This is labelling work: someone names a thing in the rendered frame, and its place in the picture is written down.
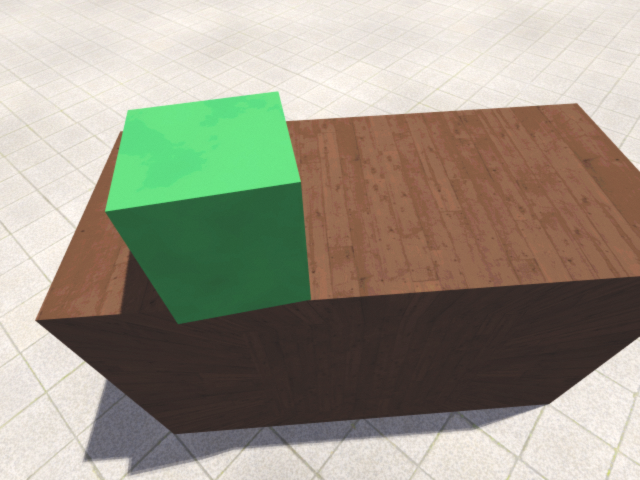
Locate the pedestal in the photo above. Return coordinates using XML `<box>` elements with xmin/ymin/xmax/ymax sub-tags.
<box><xmin>35</xmin><ymin>103</ymin><xmax>640</xmax><ymax>434</ymax></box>

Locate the carton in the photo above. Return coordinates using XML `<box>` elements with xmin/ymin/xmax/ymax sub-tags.
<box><xmin>105</xmin><ymin>91</ymin><xmax>311</xmax><ymax>324</ymax></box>

